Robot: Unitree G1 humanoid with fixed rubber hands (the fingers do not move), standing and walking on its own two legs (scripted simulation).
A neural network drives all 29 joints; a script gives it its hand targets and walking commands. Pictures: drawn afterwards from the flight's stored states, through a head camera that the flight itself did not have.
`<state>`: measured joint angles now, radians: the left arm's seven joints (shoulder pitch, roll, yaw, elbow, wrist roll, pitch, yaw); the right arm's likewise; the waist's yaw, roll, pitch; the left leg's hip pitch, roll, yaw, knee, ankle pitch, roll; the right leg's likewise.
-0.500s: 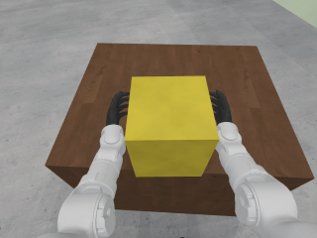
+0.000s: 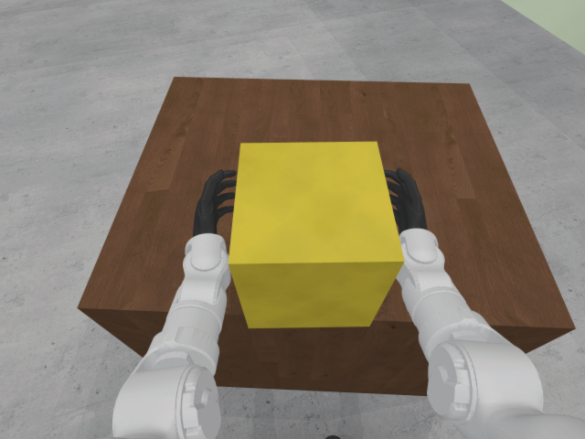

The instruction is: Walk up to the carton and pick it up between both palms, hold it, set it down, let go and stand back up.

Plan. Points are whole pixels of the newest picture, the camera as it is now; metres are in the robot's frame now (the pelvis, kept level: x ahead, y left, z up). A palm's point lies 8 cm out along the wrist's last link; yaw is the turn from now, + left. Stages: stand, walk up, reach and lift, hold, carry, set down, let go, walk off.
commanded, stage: reach and lift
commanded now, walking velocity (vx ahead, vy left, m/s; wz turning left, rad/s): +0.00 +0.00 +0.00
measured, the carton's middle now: (309, 240) +0.39 -0.01 +0.00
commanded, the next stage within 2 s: none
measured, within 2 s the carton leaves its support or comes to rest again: leaves its support in 1.04 s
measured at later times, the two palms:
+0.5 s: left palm (209, 228) +0.38 +0.13 +0.05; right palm (412, 227) +0.38 -0.16 +0.05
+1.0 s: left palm (203, 235) +0.37 +0.14 +0.05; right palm (409, 237) +0.36 -0.15 +0.04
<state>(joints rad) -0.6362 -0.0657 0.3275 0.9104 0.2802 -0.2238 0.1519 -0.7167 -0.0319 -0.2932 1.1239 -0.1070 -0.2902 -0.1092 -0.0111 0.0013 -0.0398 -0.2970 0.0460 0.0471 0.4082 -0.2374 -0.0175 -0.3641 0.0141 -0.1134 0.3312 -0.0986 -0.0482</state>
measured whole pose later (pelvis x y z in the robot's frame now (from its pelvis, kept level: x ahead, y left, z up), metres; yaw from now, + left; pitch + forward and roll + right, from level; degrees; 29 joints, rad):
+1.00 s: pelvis +0.01 +0.01 +0.01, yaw +2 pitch +3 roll -1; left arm -0.43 -0.12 0.23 0.56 0.30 -0.03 0.11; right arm -0.51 -0.01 -0.19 0.92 -0.07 -0.31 -0.11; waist -0.06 -0.02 0.01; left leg -0.18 0.03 0.01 0.34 -0.23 -0.01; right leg -0.21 0.01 -0.15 0.24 -0.08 -0.03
